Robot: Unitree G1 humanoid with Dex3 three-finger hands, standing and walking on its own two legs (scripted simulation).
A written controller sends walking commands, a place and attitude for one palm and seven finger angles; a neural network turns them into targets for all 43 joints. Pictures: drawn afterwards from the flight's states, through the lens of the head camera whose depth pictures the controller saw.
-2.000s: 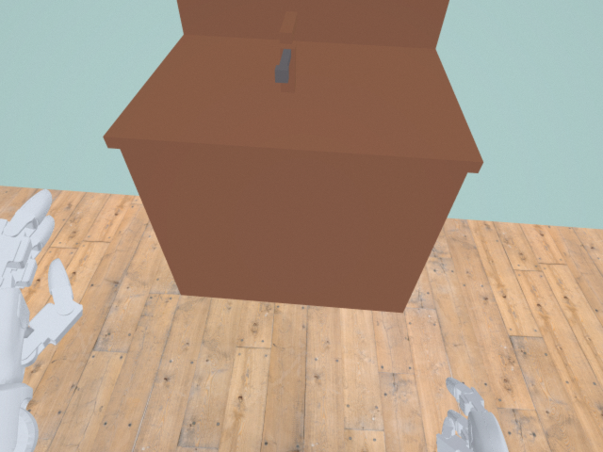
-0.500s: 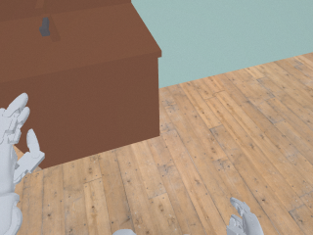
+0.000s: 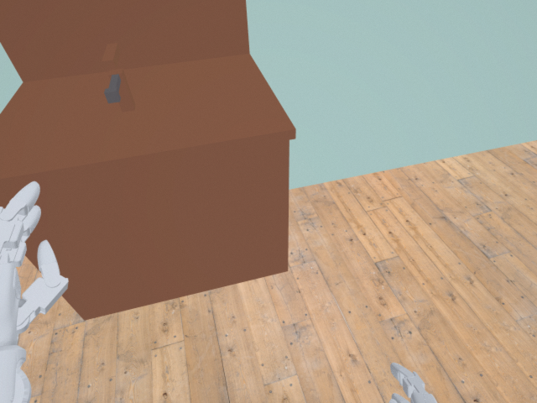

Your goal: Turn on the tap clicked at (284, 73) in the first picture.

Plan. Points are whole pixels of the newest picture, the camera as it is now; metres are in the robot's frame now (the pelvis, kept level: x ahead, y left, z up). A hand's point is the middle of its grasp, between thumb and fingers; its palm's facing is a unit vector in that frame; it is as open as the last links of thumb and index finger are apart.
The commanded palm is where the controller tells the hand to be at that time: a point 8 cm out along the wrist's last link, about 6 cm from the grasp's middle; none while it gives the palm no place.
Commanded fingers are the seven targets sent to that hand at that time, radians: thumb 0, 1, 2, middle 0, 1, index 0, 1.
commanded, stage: take the last steps up to it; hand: left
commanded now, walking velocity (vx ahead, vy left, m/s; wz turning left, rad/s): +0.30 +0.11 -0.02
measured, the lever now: (112, 95) +0.77 +0.44 +0.13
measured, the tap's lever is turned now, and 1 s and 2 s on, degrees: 0 0 0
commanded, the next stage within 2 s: come to a stop and stand still in 1.14 s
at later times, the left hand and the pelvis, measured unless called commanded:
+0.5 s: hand (93, 191) +0.35 +0.27 +0.18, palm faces +0.39 -0.83 -0.40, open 7.4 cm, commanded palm +0.28 +0.31 +0.19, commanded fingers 0.00 0.90 0.90 -0.20 -0.30 -0.20 -0.30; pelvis +0.12 +0.04 +0.00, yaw -2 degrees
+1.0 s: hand (155, 144) +0.47 +0.22 +0.18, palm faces +0.35 -0.82 -0.46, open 7.4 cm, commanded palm +0.41 +0.28 +0.19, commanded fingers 0.00 0.90 0.90 -0.20 -0.30 -0.20 -0.30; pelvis +0.24 +0.00 +0.01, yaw -1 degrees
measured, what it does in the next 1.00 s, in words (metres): walks ahead: left foot, then right foot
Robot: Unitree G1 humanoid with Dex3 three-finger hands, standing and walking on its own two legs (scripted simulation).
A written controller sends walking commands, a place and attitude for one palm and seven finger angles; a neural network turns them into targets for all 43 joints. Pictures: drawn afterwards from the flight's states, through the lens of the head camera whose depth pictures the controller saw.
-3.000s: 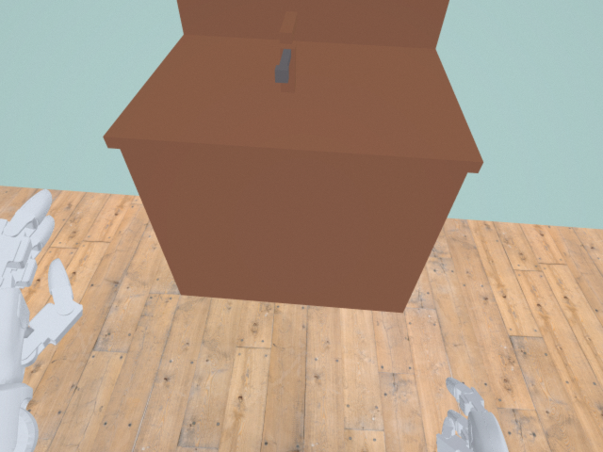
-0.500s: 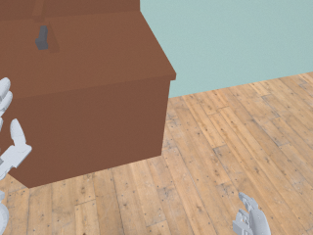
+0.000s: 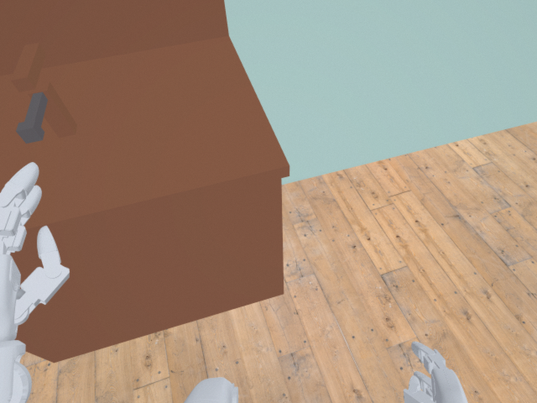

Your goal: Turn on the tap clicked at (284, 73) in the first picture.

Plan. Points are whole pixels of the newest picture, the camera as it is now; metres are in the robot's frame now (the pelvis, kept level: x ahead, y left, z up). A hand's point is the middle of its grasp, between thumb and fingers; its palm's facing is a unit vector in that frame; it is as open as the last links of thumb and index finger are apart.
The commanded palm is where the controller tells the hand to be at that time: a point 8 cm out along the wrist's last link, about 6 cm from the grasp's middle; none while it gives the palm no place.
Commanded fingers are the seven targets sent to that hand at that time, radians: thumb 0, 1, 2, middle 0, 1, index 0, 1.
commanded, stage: take the last steps up to it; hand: left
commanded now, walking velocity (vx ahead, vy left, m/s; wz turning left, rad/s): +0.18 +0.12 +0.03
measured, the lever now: (30, 131) +0.51 +0.45 +0.12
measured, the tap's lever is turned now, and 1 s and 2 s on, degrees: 0 0 0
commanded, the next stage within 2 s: come to a stop and stand still in 0.14 s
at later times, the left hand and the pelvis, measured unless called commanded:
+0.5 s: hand (78, 202) +0.30 +0.24 +0.18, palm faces +0.37 -0.84 -0.40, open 7.4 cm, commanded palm +0.25 +0.29 +0.18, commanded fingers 0.00 0.90 0.90 -0.20 -0.30 -0.20 -0.30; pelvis +0.09 +0.01 +0.00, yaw -1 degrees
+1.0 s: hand (69, 247) +0.25 +0.23 +0.18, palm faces +0.39 -0.82 -0.43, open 7.4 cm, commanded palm +0.20 +0.27 +0.18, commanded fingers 0.00 0.90 0.90 -0.20 -0.30 -0.20 -0.30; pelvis +0.04 -0.01 +0.00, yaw +0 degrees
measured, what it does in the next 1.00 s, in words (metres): steps on the spot: left foot, then right foot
